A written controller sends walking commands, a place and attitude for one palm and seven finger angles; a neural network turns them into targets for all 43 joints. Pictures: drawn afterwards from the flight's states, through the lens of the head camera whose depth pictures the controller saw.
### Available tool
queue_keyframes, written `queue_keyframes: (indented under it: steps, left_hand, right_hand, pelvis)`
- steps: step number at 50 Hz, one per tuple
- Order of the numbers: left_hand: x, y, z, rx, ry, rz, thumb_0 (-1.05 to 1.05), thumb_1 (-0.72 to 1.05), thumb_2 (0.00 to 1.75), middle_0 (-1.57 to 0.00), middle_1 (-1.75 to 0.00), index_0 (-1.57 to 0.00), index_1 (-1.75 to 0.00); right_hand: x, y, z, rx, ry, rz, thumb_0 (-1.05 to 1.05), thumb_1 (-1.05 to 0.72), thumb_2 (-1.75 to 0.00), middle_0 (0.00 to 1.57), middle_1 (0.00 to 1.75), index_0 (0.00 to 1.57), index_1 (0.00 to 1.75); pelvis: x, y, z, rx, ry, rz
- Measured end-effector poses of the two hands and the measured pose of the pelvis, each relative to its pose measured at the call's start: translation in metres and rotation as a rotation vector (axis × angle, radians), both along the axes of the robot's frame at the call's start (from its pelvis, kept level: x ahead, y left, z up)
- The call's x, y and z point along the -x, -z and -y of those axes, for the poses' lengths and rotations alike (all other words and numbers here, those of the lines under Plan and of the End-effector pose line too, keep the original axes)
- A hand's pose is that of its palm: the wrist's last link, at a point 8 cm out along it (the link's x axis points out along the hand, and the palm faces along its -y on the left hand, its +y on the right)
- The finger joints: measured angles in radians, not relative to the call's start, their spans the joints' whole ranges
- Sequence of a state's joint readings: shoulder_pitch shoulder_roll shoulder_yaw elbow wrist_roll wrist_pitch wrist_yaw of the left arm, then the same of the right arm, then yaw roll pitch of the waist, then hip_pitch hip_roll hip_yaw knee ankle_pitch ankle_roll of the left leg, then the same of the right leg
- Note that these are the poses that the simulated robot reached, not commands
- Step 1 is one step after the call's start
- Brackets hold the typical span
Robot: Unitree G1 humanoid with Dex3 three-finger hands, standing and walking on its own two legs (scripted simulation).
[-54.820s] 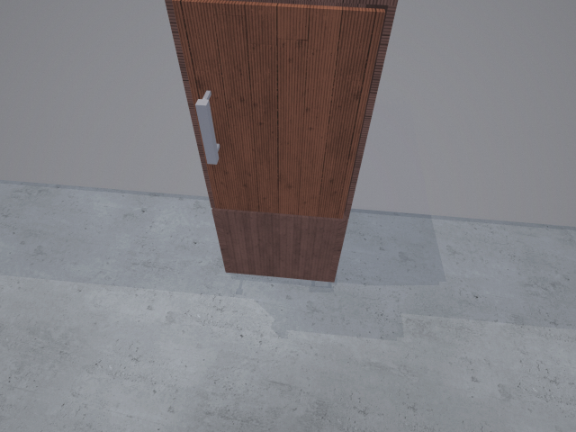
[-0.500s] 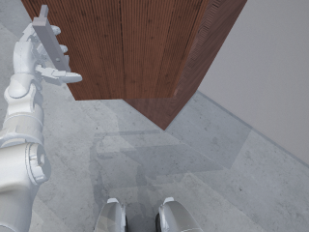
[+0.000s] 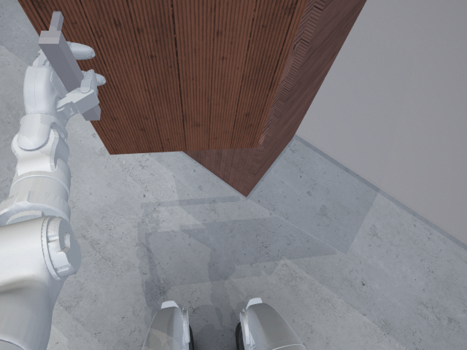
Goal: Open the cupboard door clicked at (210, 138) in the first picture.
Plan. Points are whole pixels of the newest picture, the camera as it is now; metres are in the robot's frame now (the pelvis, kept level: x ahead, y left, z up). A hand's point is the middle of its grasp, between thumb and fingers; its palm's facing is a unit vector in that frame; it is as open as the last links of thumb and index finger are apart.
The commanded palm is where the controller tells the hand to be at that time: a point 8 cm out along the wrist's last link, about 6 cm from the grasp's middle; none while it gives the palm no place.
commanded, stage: close the thumb around the handle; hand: left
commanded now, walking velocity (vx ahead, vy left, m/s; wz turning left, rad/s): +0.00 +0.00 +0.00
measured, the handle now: (76, 71) +0.57 +0.21 +0.07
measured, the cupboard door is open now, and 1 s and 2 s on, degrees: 43 75 85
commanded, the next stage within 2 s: pull the door open along its arc in 0.02 s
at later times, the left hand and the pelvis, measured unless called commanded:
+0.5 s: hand (94, 118) +0.47 +0.17 +0.07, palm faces +0.03 -1.00 -0.01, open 5.8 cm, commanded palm +0.42 +0.22 +0.07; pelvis +0.01 +0.00 +0.01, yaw +0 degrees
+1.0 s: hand (149, 197) +0.34 +0.09 +0.07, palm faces +0.42 -0.91 +0.00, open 6.1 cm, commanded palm +0.27 +0.15 +0.07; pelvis +0.01 -0.03 +0.02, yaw +3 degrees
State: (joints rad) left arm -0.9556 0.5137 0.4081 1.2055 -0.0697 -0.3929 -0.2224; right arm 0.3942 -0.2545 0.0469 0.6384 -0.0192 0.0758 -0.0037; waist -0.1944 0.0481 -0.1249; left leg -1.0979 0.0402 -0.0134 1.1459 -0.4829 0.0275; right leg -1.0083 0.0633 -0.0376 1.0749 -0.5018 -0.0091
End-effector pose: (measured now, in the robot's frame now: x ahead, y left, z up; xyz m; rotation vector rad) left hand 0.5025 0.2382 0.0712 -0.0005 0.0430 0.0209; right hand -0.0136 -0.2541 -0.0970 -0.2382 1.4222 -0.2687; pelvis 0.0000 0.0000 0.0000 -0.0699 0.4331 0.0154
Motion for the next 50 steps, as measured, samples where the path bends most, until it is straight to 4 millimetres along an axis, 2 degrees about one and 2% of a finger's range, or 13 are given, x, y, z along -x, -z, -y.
queue_keyframes:
  steps: [13,18,22,26,31,36,41,45,50]
  left_hand:
    - [0.004,0.0,0.001,-0.005,-0.026,0.01,0.01,0.7,0.85,-0.4,-1.34,-0.4,-1.35]
    - [0.016,0.0,0.004,-0.001,-0.021,0.016,0.01,0.71,0.82,-0.4,-1.35,-0.4,-1.35]
    - [0.033,0.0,0.007,-0.011,-0.016,0.017,0.01,0.71,0.78,-0.39,-1.35,-0.4,-1.35]
    - [0.058,0.0,0.014,-0.008,-0.008,0.02,0.01,0.7,0.74,-0.38,-1.35,-0.38,-1.35]
    - [0.102,0.0,0.027,0.005,0.011,0.032,0.01,0.67,0.71,-0.37,-1.35,-0.37,-1.35]
    - [0.145,0.002,0.052,0.084,-0.158,0.048,0.04,0.65,0.7,-0.36,-1.35,-0.38,-1.35]
    - [0.177,0.0,0.078,0.058,-0.282,0.059,0.04,0.65,0.71,-0.36,-1.35,-0.39,-1.35]
    - [0.192,-0.002,0.093,0.012,-0.366,0.061,0.03,0.66,0.72,-0.38,-1.35,-0.39,-1.35]
    - [0.205,-0.003,0.106,-0.008,-0.417,0.047,0.03,0.67,0.72,-0.38,-1.35,-0.38,-1.34]
  right_hand:
    - [-0.005,0.001,0.008,0.004,-0.006,0.015,0.0,-0.9,-0.9,0.2,0.3,0.2,0.3]
    - [-0.012,-0.001,0.008,-0.009,0.002,0.032,0.0,-0.9,-0.9,0.2,0.3,0.2,0.3]
    - [-0.024,-0.004,0.007,-0.027,0.007,0.07,0.0,-0.9,-0.9,0.2,0.3,0.2,0.3]
    - [-0.044,-0.009,0.006,-0.049,0.003,0.134,0.01,-0.9,-0.9,0.2,0.3,0.2,0.3]
    - [-0.082,-0.017,0.003,-0.072,-0.033,0.246,0.01,-0.9,-0.9,0.2,0.3,0.2,0.3]
    - [-0.128,-0.022,-0.003,-0.1,-0.114,0.374,0.01,-0.9,-0.9,0.2,0.3,0.2,0.3]
    - [-0.168,-0.025,-0.012,-0.134,-0.204,0.479,0.01,-0.9,-0.9,0.2,0.3,0.2,0.3]
    - [-0.187,-0.024,-0.018,-0.157,-0.255,0.526,0.01,-0.9,-0.9,0.2,0.3,0.2,0.3]
    - [-0.193,-0.023,-0.018,-0.175,-0.273,0.544,0.01,-0.9,-0.9,0.2,0.3,0.2,0.3]
  pelvis:
    - [0.0,0.0,0.004,-0.006,0.002,0.002]
    - [-0.003,-0.004,0.004,-0.012,0.009,0.013]
    - [-0.008,-0.01,0.004,-0.019,0.016,0.033]
    - [-0.014,-0.017,0.005,-0.027,0.019,0.058]
    - [-0.02,-0.025,0.005,-0.036,0.022,0.095]
    - [-0.02,-0.027,0.007,-0.046,0.018,0.124]
    - [-0.015,-0.024,0.014,-0.06,0.005,0.148]
    - [-0.01,-0.02,0.022,-0.068,-0.011,0.165]
    - [-0.007,-0.021,0.033,-0.077,-0.024,0.183]
